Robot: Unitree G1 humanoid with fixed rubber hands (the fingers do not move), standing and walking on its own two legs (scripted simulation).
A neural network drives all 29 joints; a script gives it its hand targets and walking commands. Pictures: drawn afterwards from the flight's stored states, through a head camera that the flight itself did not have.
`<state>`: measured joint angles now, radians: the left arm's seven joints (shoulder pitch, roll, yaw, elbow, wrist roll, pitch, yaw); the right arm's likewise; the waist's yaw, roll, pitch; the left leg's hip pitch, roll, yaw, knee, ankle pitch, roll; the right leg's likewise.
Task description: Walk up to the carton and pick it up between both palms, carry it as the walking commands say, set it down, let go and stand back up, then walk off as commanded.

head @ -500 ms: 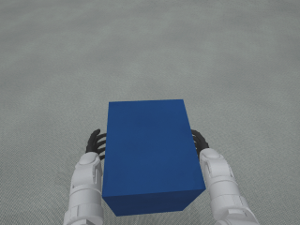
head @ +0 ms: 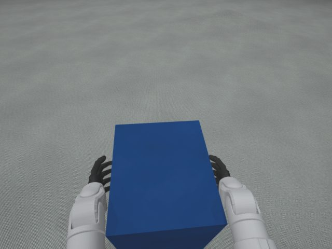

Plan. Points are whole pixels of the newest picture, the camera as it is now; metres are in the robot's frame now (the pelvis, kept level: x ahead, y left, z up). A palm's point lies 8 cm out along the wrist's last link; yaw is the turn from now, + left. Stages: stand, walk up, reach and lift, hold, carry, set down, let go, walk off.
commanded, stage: reach and lift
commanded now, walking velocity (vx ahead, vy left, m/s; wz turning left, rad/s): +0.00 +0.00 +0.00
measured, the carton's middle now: (161, 191) +0.30 +0.04 -0.03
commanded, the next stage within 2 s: hold in 1.40 s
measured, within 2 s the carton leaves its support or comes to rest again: neither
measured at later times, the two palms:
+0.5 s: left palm (108, 179) +0.28 +0.17 +0.04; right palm (236, 189) +0.28 -0.15 +0.03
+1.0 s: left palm (111, 180) +0.28 +0.16 +0.04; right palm (239, 193) +0.27 -0.15 +0.03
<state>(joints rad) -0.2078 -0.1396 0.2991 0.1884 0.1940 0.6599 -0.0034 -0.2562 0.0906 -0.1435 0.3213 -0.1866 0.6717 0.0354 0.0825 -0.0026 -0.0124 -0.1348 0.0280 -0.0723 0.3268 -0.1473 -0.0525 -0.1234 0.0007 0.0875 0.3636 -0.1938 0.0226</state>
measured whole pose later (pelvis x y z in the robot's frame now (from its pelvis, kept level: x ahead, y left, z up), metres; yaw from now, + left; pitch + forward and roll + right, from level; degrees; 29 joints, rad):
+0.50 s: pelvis -0.02 +0.01 +0.00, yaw -1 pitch -5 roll +0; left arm -0.36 -0.14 0.31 0.33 0.26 0.73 0.01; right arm -0.36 0.05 -0.20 0.42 -0.20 0.74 0.07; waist 0.02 -0.01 0.00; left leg -0.14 0.02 -0.05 0.37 -0.15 -0.04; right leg -0.13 0.00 0.11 0.39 -0.18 0.04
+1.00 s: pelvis +0.00 +0.01 +0.00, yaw -1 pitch -5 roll +0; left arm -0.23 -0.14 0.24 0.18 0.22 0.73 0.00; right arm -0.22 0.08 -0.17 0.24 -0.20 0.75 0.06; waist -0.01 0.00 0.01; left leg -0.10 0.02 -0.06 0.33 -0.15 -0.04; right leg -0.08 -0.01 0.10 0.34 -0.18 0.04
